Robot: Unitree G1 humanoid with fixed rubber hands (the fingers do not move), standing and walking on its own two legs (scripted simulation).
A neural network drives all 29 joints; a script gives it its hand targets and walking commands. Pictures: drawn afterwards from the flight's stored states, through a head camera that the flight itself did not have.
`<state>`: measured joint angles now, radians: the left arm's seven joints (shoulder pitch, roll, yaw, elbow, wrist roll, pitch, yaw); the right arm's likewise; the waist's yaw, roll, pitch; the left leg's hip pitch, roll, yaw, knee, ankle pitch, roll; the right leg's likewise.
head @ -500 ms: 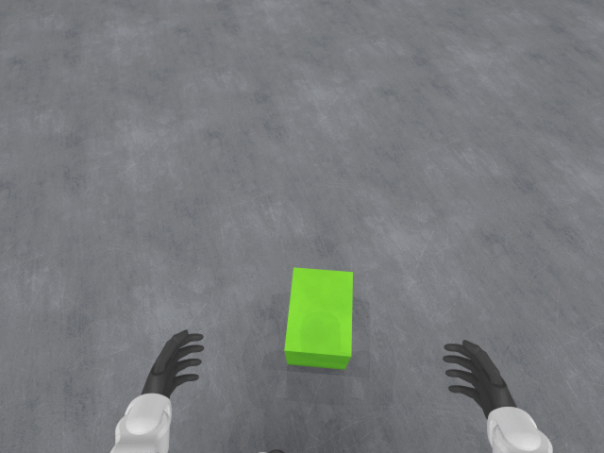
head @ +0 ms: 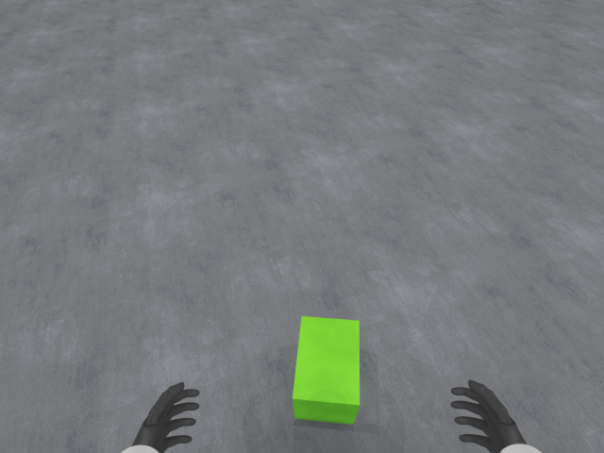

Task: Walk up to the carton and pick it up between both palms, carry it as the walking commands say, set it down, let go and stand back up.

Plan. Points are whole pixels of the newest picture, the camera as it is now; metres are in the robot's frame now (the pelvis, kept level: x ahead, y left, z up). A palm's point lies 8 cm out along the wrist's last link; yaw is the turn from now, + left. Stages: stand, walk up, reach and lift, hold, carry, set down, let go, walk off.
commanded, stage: let go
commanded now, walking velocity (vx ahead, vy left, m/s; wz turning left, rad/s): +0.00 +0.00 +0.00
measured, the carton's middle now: (327, 369) +0.49 -0.03 -0.67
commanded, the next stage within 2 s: stand in 0.08 s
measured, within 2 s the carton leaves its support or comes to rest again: neither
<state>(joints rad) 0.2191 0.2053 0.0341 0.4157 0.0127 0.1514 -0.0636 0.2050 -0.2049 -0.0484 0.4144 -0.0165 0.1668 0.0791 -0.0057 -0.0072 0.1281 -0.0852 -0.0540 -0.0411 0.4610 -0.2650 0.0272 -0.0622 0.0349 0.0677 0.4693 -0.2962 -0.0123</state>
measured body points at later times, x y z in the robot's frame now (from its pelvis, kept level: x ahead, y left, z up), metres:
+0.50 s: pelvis +0.03 +0.00 +0.00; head +0.03 +0.00 +0.45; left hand +0.15 +0.29 -0.10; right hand +0.17 -0.29 -0.09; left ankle +0.00 +0.10 -0.74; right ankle -0.02 -0.11 -0.74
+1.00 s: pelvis +0.02 +0.00 +0.01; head +0.02 +0.00 +0.45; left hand +0.13 +0.30 -0.10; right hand +0.15 -0.30 -0.10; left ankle +0.00 +0.10 -0.74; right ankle -0.02 -0.11 -0.74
